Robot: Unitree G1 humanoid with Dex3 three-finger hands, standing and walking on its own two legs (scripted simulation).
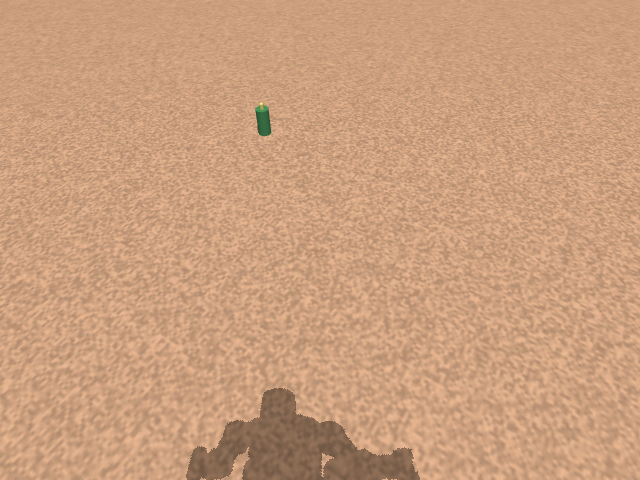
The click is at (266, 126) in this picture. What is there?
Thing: necked bottle
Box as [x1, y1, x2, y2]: [255, 102, 270, 135]
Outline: 260,102 259,105 255,108 259,134 267,135 270,133 268,109
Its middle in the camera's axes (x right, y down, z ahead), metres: -0.32 -0.72 +2.17
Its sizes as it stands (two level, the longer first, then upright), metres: 0.073 0.073 0.188
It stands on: the floor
